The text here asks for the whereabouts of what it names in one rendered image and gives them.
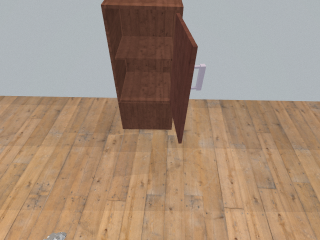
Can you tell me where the handle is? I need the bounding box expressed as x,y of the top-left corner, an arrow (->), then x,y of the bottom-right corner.
191,64 -> 206,91

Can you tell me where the cupboard door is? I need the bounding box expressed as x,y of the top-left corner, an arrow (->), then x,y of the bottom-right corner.
169,13 -> 198,144

